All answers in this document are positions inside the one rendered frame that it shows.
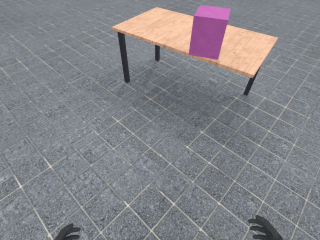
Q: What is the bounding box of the table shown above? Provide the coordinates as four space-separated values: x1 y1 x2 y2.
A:
112 7 278 96

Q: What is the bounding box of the right robot hand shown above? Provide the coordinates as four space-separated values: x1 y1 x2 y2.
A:
248 215 283 240

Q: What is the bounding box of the carton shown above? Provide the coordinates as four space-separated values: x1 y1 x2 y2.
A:
188 5 231 60

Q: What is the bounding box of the left robot hand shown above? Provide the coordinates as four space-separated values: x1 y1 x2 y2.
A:
54 223 81 240

